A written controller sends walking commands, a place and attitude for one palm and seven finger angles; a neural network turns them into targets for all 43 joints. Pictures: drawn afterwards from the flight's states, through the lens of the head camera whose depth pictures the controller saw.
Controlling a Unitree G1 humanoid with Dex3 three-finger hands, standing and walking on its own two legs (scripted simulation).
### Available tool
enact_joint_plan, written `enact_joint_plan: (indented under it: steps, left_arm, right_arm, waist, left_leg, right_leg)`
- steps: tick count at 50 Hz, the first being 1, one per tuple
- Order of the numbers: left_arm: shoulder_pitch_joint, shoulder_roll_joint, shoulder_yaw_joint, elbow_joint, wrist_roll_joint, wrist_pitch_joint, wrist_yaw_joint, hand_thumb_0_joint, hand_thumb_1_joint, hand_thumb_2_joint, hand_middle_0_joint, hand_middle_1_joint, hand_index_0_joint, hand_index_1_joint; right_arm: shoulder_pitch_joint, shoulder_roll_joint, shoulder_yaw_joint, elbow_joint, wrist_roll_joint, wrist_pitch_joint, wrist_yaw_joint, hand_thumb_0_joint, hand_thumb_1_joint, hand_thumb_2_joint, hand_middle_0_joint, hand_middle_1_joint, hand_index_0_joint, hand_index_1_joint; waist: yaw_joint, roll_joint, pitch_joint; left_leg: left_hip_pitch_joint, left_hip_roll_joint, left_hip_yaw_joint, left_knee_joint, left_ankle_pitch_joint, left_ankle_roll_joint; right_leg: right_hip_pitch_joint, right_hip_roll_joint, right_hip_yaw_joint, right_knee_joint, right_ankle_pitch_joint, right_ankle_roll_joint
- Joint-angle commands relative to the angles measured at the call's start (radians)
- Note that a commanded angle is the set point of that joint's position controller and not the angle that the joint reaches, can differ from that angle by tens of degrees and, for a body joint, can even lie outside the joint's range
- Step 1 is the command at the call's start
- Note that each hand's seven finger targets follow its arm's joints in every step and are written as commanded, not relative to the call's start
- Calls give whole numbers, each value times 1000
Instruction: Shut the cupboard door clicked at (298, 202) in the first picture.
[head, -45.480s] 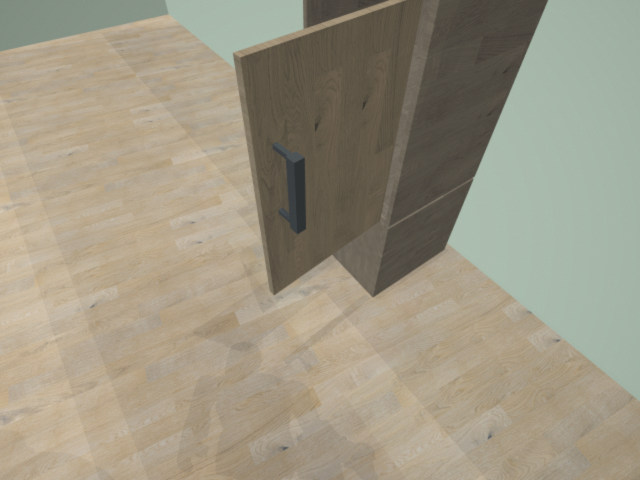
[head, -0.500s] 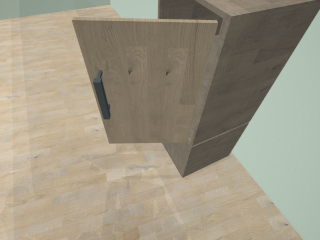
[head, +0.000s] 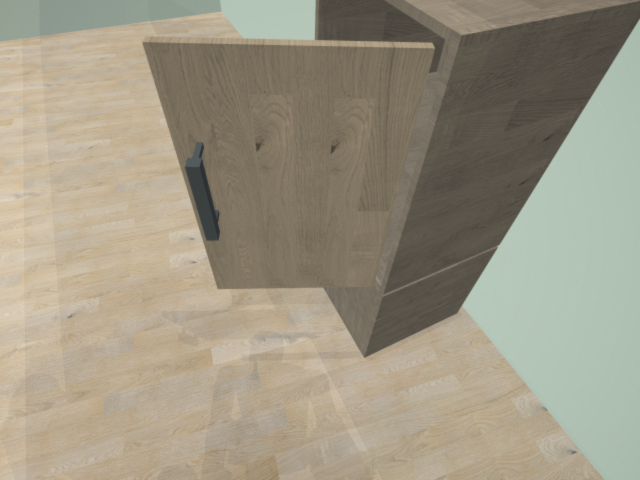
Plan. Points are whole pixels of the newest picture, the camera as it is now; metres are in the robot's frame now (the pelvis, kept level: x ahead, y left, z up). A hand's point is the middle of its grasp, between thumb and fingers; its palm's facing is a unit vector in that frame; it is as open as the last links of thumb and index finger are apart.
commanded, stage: look again from close up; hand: left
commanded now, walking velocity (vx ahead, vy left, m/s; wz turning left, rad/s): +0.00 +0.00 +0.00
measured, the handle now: (206, 194) +0.55 +0.23 +0.00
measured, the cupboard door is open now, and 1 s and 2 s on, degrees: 66 66 66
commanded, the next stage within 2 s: shuffle to correct the standing spot in 0.16 s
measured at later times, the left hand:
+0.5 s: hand out of the picture -0.05 +0.16 -0.19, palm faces +0.11 -0.98 -0.14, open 7.3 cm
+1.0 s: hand (194, 431) +0.21 +0.20 -0.17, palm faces +0.06 -0.99 -0.15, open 7.3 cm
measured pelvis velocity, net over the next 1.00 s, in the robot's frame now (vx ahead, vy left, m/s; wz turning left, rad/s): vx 0.14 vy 0.02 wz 0.07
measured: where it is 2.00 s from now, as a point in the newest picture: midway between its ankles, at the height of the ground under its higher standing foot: outside the picture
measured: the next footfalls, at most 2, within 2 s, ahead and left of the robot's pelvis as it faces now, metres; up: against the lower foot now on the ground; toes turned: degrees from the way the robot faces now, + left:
right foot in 1.10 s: +0.30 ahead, -0.13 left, +0.00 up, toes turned -1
left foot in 1.48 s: +0.15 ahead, +0.14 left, +0.00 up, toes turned +7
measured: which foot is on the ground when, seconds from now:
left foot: down 0.00-1.00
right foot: down 0.00-0.60, up 0.62-1.00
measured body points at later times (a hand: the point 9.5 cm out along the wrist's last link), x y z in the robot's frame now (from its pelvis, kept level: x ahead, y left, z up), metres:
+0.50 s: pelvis +0.03 +0.01 -0.01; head +0.03 +0.03 +0.44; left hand -0.06 +0.21 -0.18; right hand +0.01 -0.21 -0.16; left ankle +0.04 +0.10 -0.73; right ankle -0.11 -0.09 -0.74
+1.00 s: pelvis +0.14 +0.02 +0.01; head +0.18 +0.05 +0.46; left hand +0.21 +0.25 -0.16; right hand +0.09 -0.18 -0.14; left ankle +0.08 +0.11 -0.74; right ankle +0.24 -0.14 -0.68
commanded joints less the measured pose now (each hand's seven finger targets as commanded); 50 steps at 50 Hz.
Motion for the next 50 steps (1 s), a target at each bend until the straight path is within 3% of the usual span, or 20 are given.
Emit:
enact_joint_plan:
  steps: [1, 14, 17, 20, 22, 25, 26, 27, 28, 29, 30, 31, 32, 33, 35, 37, 40, 45, 47, 50]
  left_arm:
    - [136, 79, 17, -2, -2, -3, 6, 0, 900, 900, -200, -300, -200, -300]
    - [149, 69, 18, 6, -4, -2, 7, 0, 900, 900, -200, -300, -200, -300]
    - [160, 86, 30, 5, 1, 5, -2, 0, 900, 900, -200, -300, -200, -300]
    - [165, 115, 48, -9, 6, 5, -8, 0, 900, 900, -200, -300, -200, -300]
    - [173, 120, 53, -20, 14, -3, -8, 0, 900, 900, -200, -300, -200, -300]
    - [192, 139, 71, -15, 24, -20, -5, 0, 900, 900, -200, -300, -200, -300]
    - [182, 141, 71, -17, 23, -22, -6, 0, 900, 900, -200, -300, -200, -300]
    - [145, 144, 70, -24, 16, -22, -10, 0, 900, 900, -200, -300, -200, -300]
    - [124, 131, 71, -36, 7, -23, -19, 0, 900, 900, -200, -300, -200, -300]
    - [115, 84, 63, -73, -13, -26, -31, 0, 900, 900, -200, -300, -200, -300]
    - [62, 95, 60, -103, -10, -26, -29, 0, 900, 900, -200, -300, -200, -300]
    - [21, 105, 68, -108, -2, -19, -25, 0, 900, 900, -200, -300, -200, -300]
    - [-5, 81, 66, -104, 5, -18, -27, 0, 900, 900, -200, -300, -200, -300]
    - [4, 64, 65, -99, 11, -12, -36, 0, 900, 900, -200, -300, -200, -300]
    - [40, 37, 66, -88, 16, 0, -47, 0, 900, 900, -200, -300, -200, -300]
    - [40, 47, 72, -97, 11, 10, -53, 0, 900, 900, -200, -300, -200, -300]
    - [-35, 57, 75, -126, 11, 19, -55, 0, 900, 900, -200, -300, -200, -300]
    - [-173, 62, 75, -173, 11, 27, -56, 0, 900, 900, -200, -300, -200, -300]
    - [-222, 61, 71, -193, 8, 25, -58, 0, 900, 900, -200, -300, -200, -300]
    - [-240, 53, 61, -199, 0, 18, -48, 0, 900, 900, -200, -300, -200, -300]
  right_arm:
    - [66, -94, -17, -22, 5, -13, -5, 0, -900, -900, 200, 300, 200, 300]
    - [72, -84, -14, -19, 4, -11, -6, 0, -900, -900, 200, 300, 200, 300]
    - [65, -93, -25, -32, -3, -4, 3, 0, -900, -900, 200, 300, 200, 300]
    - [27, -81, -33, -73, -10, -2, 13, 0, -900, -900, 200, 300, 200, 300]
    - [-7, -83, -43, -107, -13, -6, 17, 0, -900, -900, 200, 300, 200, 300]
    - [-24, -70, -49, -146, -5, -23, 20, 0, -900, -900, 200, 300, 200, 300]
    - [16, -63, -49, -139, -4, -29, 17, 0, -900, -900, 200, 300, 200, 300]
    - [127, -57, -48, -108, -6, -37, 13, 0, -900, -900, 200, 300, 200, 300]
    - [286, -90, -54, -65, -13, -49, 8, 0, -900, -900, 200, 300, 200, 300]
    - [395, -187, -70, -38, -22, -55, -5, 0, -900, -900, 200, 300, 200, 300]
    - [412, -209, -67, -37, -14, -45, -11, 0, -900, -900, 200, 300, 200, 300]
    - [338, -185, -64, -52, -13, -39, -5, 0, -900, -900, 200, 300, 200, 300]
    - [265, -140, -57, -74, -13, -47, -3, 0, -900, -900, 200, 300, 200, 300]
    - [217, -116, -46, -96, -12, -55, -2, 0, -900, -900, 200, 300, 200, 300]
    - [184, -104, -44, -100, -9, -69, -3, 0, -900, -900, 200, 300, 200, 300]
    - [172, -107, -46, -100, -6, -75, -6, 0, -900, -900, 200, 300, 200, 300]
    - [201, -109, -51, -91, -7, -70, -6, 0, -900, -900, 200, 300, 200, 300]
    - [262, -102, -54, -79, -19, -55, -11, 0, -900, -900, 200, 300, 200, 300]
    - [262, -100, -53, -80, -24, -52, -11, 0, -900, -900, 200, 300, 200, 300]
    - [220, -98, -53, -89, -28, -42, -12, 0, -900, -900, 200, 300, 200, 300]
  waist:
    - [1, 3, 42]
    - [1, 9, 40]
    - [7, -7, 83]
    - [20, -100, 167]
    - [28, -80, 215]
    - [23, -49, 209]
    - [-1, -27, 189]
    - [-53, -13, 131]
    - [-106, 73, 35]
    - [-114, 312, -39]
    - [-110, 251, -47]
    - [-82, 153, 38]
    - [-59, 60, 118]
    - [-31, 26, 134]
    - [-1, 48, 79]
    - [11, 97, 20]
    - [-12, 105, 37]
    - [-50, 126, 64]
    - [-59, 155, 66]
    - [-53, 207, 32]
  left_leg:
    - [128, 132, -142, -33, 194, 6]
    - [117, 125, -133, -20, 155, 6]
    - [18, 97, -113, 31, -62, 4]
    - [-176, 55, -32, 221, -181, -18]
    - [-300, 73, -22, 376, -266, -21]
    - [-375, 96, -7, 370, -319, -7]
    - [-280, 85, 14, 271, -311, 2]
    - [-79, 51, 36, 136, -209, 15]
    - [172, 86, -83, 41, 26, 65]
    - [330, 354, -481, -71, 195, 193]
    - [302, 448, -615, -162, 242, 253]
    - [151, 443, -567, -191, 70, 253]
    - [37, 422, -521, -222, -18, 223]
    - [-21, 385, -453, -248, -70, 187]
    - [-13, 314, -309, -250, -3, 139]
    - [37, 295, -224, -236, 104, 136]
    - [82, 291, -197, -247, 106, 137]
    - [195, 311, -176, -208, 279, 129]
    - [200, 298, -143, -177, 372, 122]
    - [172, 258, -91, -96, 543, 84]
  right_leg:
    - [-179, -134, 81, -79, 245, 18]
    - [-169, -140, 77, -80, 238, 28]
    - [-172, -149, 100, -89, -17, -7]
    - [-151, -264, 229, -171, -152, -89]
    - [-111, -330, 269, -173, 14, -150]
    - [38, -344, 189, -58, 451, -171]
    - [17, -324, 134, 32, 603, -153]
    - [-59, -266, 59, 188, 715, -112]
    - [-211, -159, -30, 452, 616, -47]
    - [-467, -16, -101, 753, 19, 17]
    - [-531, -11, 3, 916, -219, -8]
    - [-549, -58, 52, 979, -188, -23]
    - [-583, -96, 64, 967, -101, -16]
    - [-574, -122, 73, 934, -25, 0]
    - [-544, -125, 49, 870, 75, 26]
    - [-553, -132, 41, 809, 116, 43]
    - [-628, -137, 20, 737, 154, 64]
    - [-736, -144, -6, 633, 167, 78]
    - [-705, -141, -22, 544, 163, 74]
    - [-517, -108, -49, 329, 166, 63]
